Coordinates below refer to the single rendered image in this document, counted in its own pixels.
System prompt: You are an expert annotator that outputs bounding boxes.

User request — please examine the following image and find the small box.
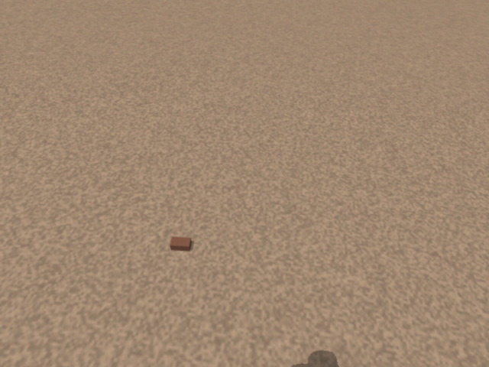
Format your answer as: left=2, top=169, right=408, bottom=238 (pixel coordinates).
left=170, top=236, right=192, bottom=252

